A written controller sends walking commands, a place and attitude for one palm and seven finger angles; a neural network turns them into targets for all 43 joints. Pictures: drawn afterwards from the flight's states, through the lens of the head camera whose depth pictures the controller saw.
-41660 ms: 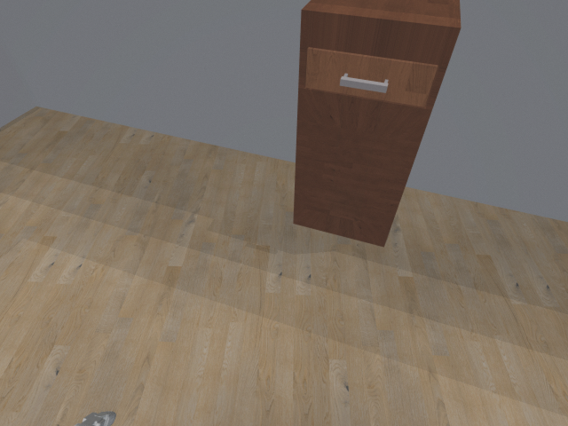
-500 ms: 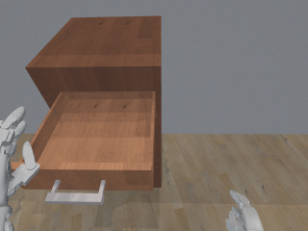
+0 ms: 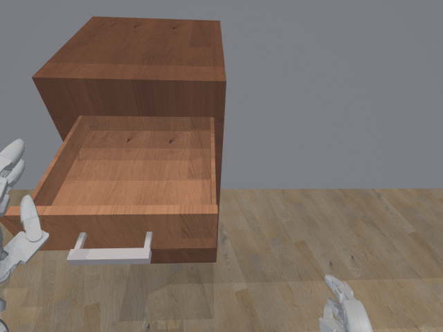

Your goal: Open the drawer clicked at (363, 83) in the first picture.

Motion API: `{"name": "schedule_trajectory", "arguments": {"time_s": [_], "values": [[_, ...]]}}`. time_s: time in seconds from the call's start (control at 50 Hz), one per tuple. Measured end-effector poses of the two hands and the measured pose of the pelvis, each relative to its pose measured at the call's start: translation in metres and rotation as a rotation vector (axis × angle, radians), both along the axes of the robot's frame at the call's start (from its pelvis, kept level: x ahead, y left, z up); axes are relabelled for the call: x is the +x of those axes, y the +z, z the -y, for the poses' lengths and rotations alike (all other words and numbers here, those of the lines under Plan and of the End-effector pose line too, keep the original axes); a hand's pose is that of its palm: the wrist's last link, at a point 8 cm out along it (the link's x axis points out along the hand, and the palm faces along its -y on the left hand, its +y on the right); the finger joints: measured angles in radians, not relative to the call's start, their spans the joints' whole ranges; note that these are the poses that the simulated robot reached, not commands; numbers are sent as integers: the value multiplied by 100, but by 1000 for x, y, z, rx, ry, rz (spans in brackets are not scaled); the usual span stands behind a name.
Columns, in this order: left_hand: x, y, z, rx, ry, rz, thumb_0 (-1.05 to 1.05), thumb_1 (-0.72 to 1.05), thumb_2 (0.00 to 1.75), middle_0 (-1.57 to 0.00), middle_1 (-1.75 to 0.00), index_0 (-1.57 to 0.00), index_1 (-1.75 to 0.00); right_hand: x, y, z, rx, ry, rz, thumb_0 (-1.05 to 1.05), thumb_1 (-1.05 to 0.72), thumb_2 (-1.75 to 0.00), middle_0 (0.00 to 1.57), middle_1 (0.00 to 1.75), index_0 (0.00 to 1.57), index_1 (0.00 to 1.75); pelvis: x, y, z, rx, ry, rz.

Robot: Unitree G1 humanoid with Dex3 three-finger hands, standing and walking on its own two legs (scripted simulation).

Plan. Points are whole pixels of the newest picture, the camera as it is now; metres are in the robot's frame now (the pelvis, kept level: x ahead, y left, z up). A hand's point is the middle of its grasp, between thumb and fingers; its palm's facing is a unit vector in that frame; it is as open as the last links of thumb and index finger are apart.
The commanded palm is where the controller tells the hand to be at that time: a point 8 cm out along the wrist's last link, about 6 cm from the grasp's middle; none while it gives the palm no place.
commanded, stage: step back with the hand held close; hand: left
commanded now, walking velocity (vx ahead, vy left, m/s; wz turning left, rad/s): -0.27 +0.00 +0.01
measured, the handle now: (113, 246) +0.27 +0.22 +0.01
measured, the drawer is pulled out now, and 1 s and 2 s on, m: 0.30 0.30 0.30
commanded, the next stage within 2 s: stop stepping back and stand still in 0.46 s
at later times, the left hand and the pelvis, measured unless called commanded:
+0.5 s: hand out of the picture +0.09 +0.19 +0.18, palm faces +0.31 -0.85 -0.42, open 7.4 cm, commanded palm +0.02 +0.25 +0.20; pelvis -0.11 -0.03 +0.01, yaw -1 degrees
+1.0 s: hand out of the picture -0.01 +0.21 +0.18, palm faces +0.41 -0.84 -0.37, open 7.4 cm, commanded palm -0.07 +0.25 +0.20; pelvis -0.20 -0.03 +0.01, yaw +0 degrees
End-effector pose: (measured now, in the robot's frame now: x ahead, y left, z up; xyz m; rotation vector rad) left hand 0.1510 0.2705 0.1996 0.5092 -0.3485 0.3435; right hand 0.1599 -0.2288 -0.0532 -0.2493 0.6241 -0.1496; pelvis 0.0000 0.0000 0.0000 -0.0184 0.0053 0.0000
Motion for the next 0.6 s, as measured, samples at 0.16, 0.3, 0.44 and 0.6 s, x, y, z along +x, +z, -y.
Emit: {"name": "schedule_trajectory", "arguments": {"time_s": [0.16, 0.3, 0.44, 0.6], "values": [[-39, -16, -13, -41, 46, -33, 1, 89, 90, -21, -31, -21, -30, -48, -13, 5, -53, -17, -103, 1, -90, -90, 20, 30, 21, 30, -29, -2, -6, 16, 32, 9], [-66, 1, -6, -11, 59, -24, 1, 89, 90, -21, -31, -21, -30, -82, -17, 0, 29, -12, -75, 1, -90, -90, 20, 30, 21, 30, -60, 2, 6, 10, -20, 6], [-81, 5, 32, -15, -57, -9, 1, 89, 90, -21, -31, -20, -30, -114, -21, 18, 85, -12, -92, 1, -90, -90, 20, 30, 21, 30, -103, 6, 25, 10, -12, -1], [-125, -13, 27, -20, -51, -154, 1, 89, 90, -21, -31, -21, -30, -151, 8, 48, -17, -80, -100, 1, -90, -90, 20, 30, 21, 30, -136, 19, 27, 62, -21, -46]]}}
